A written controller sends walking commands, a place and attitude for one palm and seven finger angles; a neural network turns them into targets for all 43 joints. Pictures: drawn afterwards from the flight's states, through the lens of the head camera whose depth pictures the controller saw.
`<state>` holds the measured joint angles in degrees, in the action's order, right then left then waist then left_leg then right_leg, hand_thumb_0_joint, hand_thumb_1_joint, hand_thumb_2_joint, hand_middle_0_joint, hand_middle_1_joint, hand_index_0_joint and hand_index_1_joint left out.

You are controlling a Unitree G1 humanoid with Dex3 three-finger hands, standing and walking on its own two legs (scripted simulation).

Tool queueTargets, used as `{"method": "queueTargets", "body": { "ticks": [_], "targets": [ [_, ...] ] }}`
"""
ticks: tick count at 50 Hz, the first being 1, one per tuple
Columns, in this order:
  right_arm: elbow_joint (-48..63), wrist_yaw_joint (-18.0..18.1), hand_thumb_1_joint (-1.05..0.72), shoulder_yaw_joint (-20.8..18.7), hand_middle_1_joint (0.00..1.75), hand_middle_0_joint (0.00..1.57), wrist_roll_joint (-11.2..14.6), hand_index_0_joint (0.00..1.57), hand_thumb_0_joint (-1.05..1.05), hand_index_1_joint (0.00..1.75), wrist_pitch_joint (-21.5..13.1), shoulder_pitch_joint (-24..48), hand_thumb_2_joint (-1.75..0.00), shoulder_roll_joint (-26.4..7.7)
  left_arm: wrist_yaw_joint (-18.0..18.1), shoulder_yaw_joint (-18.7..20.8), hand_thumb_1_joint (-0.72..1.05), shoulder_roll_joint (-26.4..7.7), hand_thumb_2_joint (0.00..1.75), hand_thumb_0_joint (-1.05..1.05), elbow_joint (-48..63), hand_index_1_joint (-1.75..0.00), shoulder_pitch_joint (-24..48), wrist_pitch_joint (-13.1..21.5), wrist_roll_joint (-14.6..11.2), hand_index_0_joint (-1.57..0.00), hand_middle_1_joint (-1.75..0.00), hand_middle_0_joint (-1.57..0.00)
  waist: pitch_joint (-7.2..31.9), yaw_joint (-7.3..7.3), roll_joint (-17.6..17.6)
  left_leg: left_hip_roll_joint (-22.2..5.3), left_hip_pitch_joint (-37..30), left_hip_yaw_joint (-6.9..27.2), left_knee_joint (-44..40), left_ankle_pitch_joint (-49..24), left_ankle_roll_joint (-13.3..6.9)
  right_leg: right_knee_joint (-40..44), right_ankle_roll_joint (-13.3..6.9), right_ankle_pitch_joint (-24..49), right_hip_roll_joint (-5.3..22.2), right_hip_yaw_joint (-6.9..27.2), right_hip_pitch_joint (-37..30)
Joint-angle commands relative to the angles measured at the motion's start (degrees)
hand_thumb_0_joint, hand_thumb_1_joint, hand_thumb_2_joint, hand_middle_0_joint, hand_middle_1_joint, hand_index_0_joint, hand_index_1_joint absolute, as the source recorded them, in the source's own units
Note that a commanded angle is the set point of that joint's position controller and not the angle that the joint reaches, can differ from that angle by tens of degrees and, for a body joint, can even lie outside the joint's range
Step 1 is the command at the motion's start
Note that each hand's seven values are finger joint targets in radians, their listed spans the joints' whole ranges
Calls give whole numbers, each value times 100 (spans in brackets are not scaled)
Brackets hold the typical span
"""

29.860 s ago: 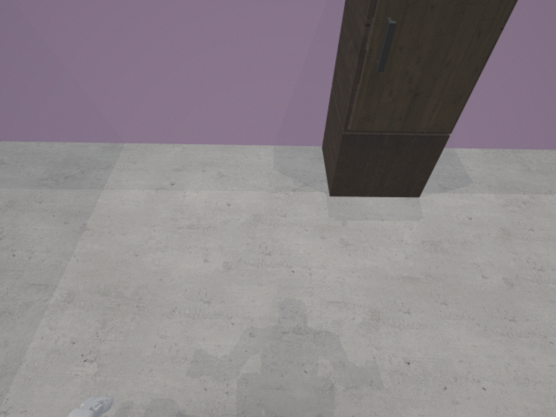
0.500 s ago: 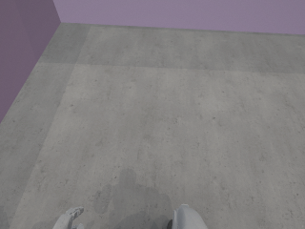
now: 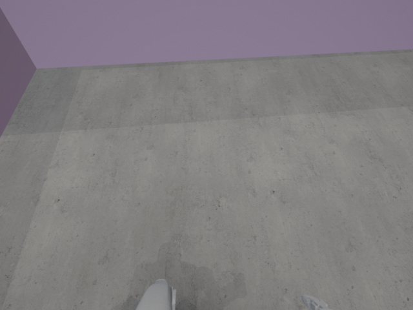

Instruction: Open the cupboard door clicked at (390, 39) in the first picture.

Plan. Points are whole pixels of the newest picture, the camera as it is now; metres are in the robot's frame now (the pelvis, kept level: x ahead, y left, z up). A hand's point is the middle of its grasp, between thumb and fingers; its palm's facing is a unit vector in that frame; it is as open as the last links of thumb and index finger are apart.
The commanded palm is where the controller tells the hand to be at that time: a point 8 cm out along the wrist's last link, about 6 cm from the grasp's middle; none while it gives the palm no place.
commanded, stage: walk to a spot facing it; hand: left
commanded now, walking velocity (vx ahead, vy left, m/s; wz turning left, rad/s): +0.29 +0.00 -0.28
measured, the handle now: out of the picture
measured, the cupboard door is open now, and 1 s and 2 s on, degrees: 37 37 37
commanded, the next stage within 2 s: turn to face it in 0.06 s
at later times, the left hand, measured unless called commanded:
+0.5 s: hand (142, 230) +0.32 +0.20 -0.17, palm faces +0.03 -0.98 -0.22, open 7.4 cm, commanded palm none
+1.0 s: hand (120, 237) +0.29 +0.25 -0.17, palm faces +0.36 -0.89 -0.29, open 7.4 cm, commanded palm none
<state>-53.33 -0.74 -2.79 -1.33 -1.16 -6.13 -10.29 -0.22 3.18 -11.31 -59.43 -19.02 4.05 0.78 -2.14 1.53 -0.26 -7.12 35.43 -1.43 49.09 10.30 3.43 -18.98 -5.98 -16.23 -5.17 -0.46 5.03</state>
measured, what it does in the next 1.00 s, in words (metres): walks ahead, turning left: left foot, then right foot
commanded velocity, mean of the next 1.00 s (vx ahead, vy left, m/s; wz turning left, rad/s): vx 0.03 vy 0.00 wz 0.46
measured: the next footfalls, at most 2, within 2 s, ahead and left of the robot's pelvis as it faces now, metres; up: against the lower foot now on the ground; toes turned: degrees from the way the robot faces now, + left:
left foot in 0.14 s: +0.21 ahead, +0.14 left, +0.00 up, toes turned +4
right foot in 0.46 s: +0.26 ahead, -0.11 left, +0.00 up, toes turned -3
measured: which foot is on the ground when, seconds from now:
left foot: up 0.00-0.12, down 0.14-0.46, up 0.48-0.72, down 0.74-1.00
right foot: down 0.00-0.14, up 0.16-0.44, down 0.46-0.74, up 0.76-1.00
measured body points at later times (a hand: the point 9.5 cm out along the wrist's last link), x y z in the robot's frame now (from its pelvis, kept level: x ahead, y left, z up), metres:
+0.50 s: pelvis +0.20 +0.01 -0.02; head +0.23 +0.01 +0.43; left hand +0.31 +0.25 -0.15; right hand +0.17 -0.23 -0.17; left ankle +0.17 +0.14 -0.73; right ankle +0.22 -0.11 -0.74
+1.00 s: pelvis +0.27 +0.01 -0.01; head +0.32 +0.02 +0.44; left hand +0.27 +0.30 -0.14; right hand +0.43 -0.21 -0.16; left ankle +0.26 +0.14 -0.74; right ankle +0.31 -0.11 -0.71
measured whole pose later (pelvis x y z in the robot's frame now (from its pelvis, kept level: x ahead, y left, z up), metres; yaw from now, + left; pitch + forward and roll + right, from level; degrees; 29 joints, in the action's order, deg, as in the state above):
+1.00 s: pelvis +0.27 +0.01 -0.01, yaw +20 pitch +2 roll +0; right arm -52.3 0.1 -3.4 -1.7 1.8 -10.3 -13.2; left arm 0.9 3.8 -14.1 -52.3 -8.2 -2.5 0.6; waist -4.2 -0.8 0.8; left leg -0.3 20.0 1.0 31.8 13.7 0.4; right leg -48.6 4.1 -25.6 2.9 -1.6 24.6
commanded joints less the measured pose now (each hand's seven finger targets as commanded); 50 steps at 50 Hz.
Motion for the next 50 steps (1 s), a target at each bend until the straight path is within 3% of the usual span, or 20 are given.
{"method": "queueTargets", "body": {
  "ticks": [1, 3, 5, 6, 7, 8, 9, 11, 14, 20, 22, 23, 24, 29, 35, 37, 38, 40, 44, 50],
  "targets": [
    [464, -29, -90, -34, 30, 20, 22, 20, 0, 30, -195, 527, -90, -344, 72, 119, 90, -689, 90, 0, 102, -30, -495, 115, 18, -20, -30, -20, -19, 120, -509, 201, 11, -210, -849, 99, -86, 179, -512, 3581, 1725, 1196, -723],
    [422, 10, -90, -46, 30, 20, 18, 20, 0, 30, -239, 363, -90, -398, 94, 133, 90, -791, 90, 0, 67, -30, -491, 99, 22, -20, -30, -20, 83, -37, -439, 455, -679, -383, -1441, 225, -192, -308, -412, 4541, 1702, 1113, -740],
    [29, 125, -90, -110, 30, 20, -20, 20, 0, 30, -272, -782, -90, -667, 94, 159, 90, -829, 90, 0, 116, -30, -312, 80, -18, -20, -30, -20, 552, -577, -429, 651, -2654, -559, -2175, -505, -350, -1479, -72, 4828, 1341, 807, 43],
    [-169, 181, -90, -216, 30, 20, -79, 20, 0, 30, -304, -1583, -90, -1117, 78, 157, 90, -720, 90, 0, 184, -30, -332, 77, -65, -20, -30, -20, 1071, -869, 82, -216, -4171, 356, -2068, -1286, -684, -2613, 181, 3395, 929, 581, 1189],
    [-264, 210, -90, -346, 30, 20, -136, 20, 0, 30, -313, -2214, -90, -1725, 25, 84, 90, -407, 90, 0, 254, -30, -608, 79, -134, -20, -30, -20, 1820, -927, 1513, -2051, -5426, 2347, -2135, -2303, -1509, -4766, 413, -745, 233, -20, 2545],
    [-223, 233, -90, -259, 30, 20, -79, 20, 0, 30, -235, -2199, -90, -1574, 66, 86, 90, -532, 90, 0, 365, -30, -289, 90, -98, -20, -30, -20, 1723, -896, 1107, -2443, -4932, 2754, -2660, -2716, -1876, -5769, 383, -1769, 373, 266, 2803],
    [-152, 224, -90, -175, 30, 20, -59, 20, 0, 30, -206, -1717, -90, -1313, 94, 79, 90, -491, 90, 0, 361, -30, -100, 45, -29, -20, -30, -20, 913, -668, 542, -2175, -3897, 2228, -2891, -2307, -1833, -5894, 435, -1459, 664, 323, 2919],
    [-123, 252, -90, -26, 30, 20, -40, 20, 0, 30, -276, -1208, -90, -812, 40, 64, 90, -206, 90, 0, 254, -30, 9, -67, 27, -20, -30, -20, 101, -326, 810, -1498, -2501, 1442, -3211, -2305, -1505, -5562, 595, -831, 904, 297, 2722],
    [-231, 264, -90, 48, 30, 20, -21, 20, 0, 30, -295, -937, -90, -663, -14, -24, 90, 40, 90, 0, 177, -30, -194, -230, 38, -20, -30, -20, 243, -30, 1054, -770, -2093, 336, -3043, -3258, -1193, -3609, 715, -675, 951, -95, 1781],
    [-241, 213, -90, -119, 30, 20, 37, 20, 0, 30, -40, -835, -90, -963, 58, 39, 90, -198, 90, 0, 291, -30, 85, -283, 21, -20, -30, -20, 496, 63, 608, -450, -1487, 738, -2553, -1578, -983, -1443, 827, 603, 612, -569, 363],
    [-151, 149, -90, -95, 30, 20, 81, 20, 0, 30, 21, -744, -90, -695, 127, 165, 90, -764, 90, 0, 348, -30, -27, -227, 66, -20, -30, -20, 541, 206, -371, 183, -584, 344, -1811, 195, -463, -532, 619, 1092, 1582, 433, -539],
    [-86, 120, -90, -73, 30, 20, 67, 20, 0, 30, 54, -804, -90, -484, 154, 258, 90, -1217, 90, 0, 378, -30, -110, -228, 91, -20, -30, -20, 586, 283, -1494, 755, -229, -410, -666, 1679, -146, -74, 40, 1680, 2850, 1447, -607],
    [-35, 121, -90, -108, 30, 20, 67, 20, 0, 30, 117, -761, -90, -548, 171, 271, 90, -1372, 90, 0, 424, -30, -197, -257, 75, -20, -30, -20, 718, 383, -1500, 660, -405, -245, 692, 2738, -147, 186, -522, 1754, 3463, 1741, -243],
    [-86, 33, -90, -84, 30, 20, 79, 20, 0, 30, 225, -883, -90, -331, 257, 201, 90, -895, 90, 0, 720, -30, 774, -303, 83, -20, -30, -20, 338, -109, -1187, 203, -457, -144, 720, 2018, -32, -454, -117, 3404, 2663, -217, 43],
    [-129, -35, -90, -157, 30, 20, 6, 20, 0, 30, 178, -1542, -90, -627, 183, 261, 90, -1024, 90, 0, 810, -30, 816, -365, -17, -20, -30, -20, 663, -483, -112, 538, -2461, -648, -2126, -584, -131, -2210, 556, 2516, 2237, -1050, 693],
    [-68, 68, -90, -397, 30, 20, -15, 20, 0, 30, 145, -2117, -90, -1647, 168, 91, 90, -474, 90, 0, 1220, -30, 1085, -446, -63, -20, -30, -20, 1085, -776, 2147, -1756, -3405, 2612, -2652, -4217, -1498, -4487, 1107, -2439, 1064, -615, 2662],
    [-89, 107, -90, -407, 30, 20, -36, 20, 0, 30, 191, -2072, -90, -1696, 195, 123, 90, -607, 90, 0, 1310, -30, 1248, -507, -7, -20, -30, -20, 1189, -758, 1284, -1883, -3271, 2489, -2684, -2953, -1755, -4959, 982, -2261, 1141, -41, 2701],
    [145, 159, -90, -372, 30, 20, -58, 20, 0, 30, 151, -1354, -90, -1484, 180, 170, 90, -501, 90, 0, 1240, -30, 1460, -526, 32, -20, -30, -20, 585, -544, 1364, -1283, -2448, 2230, -2915, -1270, -1488, -4988, 990, -1564, 1171, 4, 2962],
    [274, 192, -90, -305, 30, 20, -43, 20, 0, 30, 132, -881, -90, -1338, 99, 157, 90, -511, 90, 0, 1066, -30, 1153, -545, 7, -20, -30, -20, 544, -314, 917, -722, -2598, 1422, -2715, -2066, -1216, -4137, 1060, -983, 969, -24, 2660],
    [510, 126, -90, -408, 30, 20, -20, 20, 0, 30, 265, -322, -90, -1507, 132, 141, 90, -555, 90, 0, 1041, -30, 558, -494, -25, -20, -30, -20, 687, -105, 895, -468, -1939, 1536, -2384, -1451, -1091, -1765, 974, -378, 556, -319, 1033]
  ]
}}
